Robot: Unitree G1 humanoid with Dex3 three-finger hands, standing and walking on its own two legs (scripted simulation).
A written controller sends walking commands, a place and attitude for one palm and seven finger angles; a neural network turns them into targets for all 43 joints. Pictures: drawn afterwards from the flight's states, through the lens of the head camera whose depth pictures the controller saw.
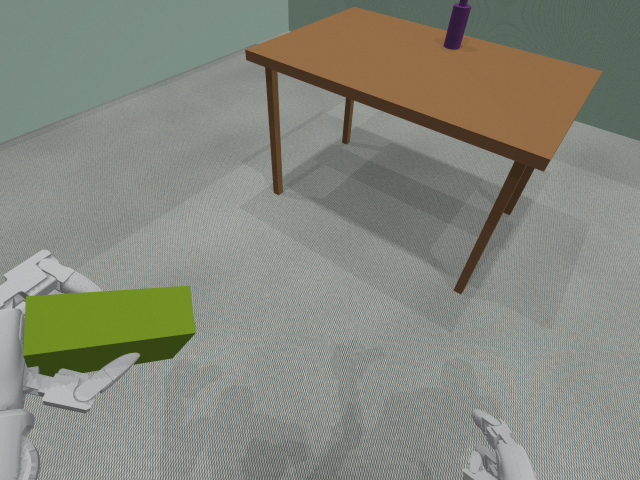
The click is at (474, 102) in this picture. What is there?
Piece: table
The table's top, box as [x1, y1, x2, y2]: [245, 7, 602, 171]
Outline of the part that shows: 245,49 247,60 543,171 602,71 464,35 462,38 461,45 458,49 447,49 443,46 446,33 445,30 356,7 352,7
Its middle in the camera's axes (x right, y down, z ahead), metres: +0.37 -0.65 +1.44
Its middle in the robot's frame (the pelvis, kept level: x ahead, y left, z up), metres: +1.52 -0.29 -0.10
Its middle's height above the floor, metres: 0.67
